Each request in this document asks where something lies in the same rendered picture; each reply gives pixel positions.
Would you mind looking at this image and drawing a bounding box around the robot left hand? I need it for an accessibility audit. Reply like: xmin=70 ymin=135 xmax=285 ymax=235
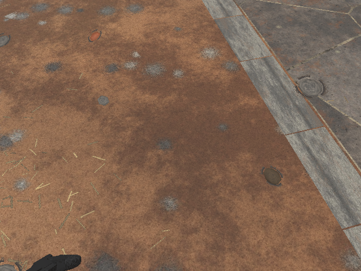
xmin=26 ymin=254 xmax=81 ymax=271

